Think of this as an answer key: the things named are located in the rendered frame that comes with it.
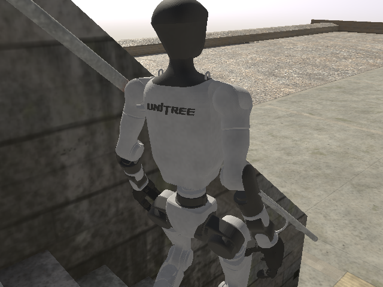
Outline stairs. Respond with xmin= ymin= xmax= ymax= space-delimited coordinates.
xmin=0 ymin=250 xmax=185 ymax=287

